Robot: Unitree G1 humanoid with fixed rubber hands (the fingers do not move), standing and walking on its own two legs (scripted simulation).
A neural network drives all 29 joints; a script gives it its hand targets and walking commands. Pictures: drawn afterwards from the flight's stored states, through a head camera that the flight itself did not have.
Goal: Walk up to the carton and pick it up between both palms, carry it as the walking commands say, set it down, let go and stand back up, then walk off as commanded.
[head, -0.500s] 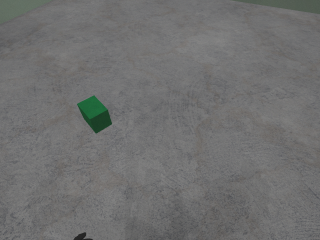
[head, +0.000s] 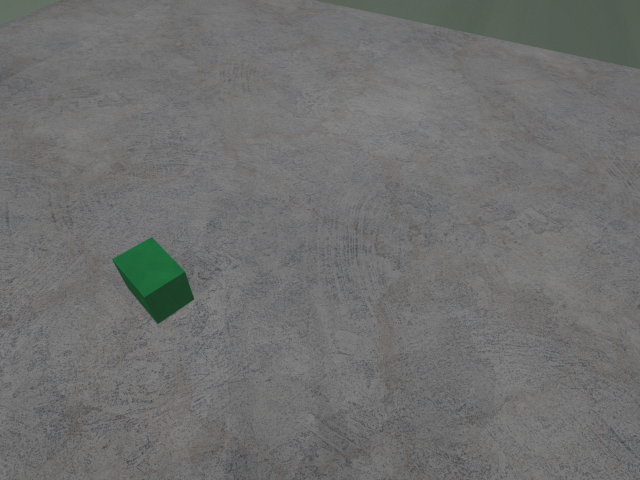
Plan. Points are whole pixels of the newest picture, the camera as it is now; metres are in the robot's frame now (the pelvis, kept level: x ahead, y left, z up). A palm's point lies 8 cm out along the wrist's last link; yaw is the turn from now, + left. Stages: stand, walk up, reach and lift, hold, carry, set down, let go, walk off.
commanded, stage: walk up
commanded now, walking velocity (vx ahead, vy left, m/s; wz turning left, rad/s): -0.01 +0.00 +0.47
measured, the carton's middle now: (154, 280) +0.84 +0.55 -0.69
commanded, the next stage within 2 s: none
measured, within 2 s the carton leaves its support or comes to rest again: neither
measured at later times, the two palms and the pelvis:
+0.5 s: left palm out of the picture +0.07 +0.26 -0.14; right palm (467, 449) +0.21 -0.22 -0.15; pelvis +0.10 +0.01 -0.01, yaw +14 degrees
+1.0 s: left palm (93, 423) +0.22 +0.32 -0.12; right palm (444, 403) +0.27 -0.20 -0.13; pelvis +0.20 +0.04 +0.00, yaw +26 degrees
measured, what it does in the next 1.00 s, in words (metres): walks ahead, turning left: right foot, then left foot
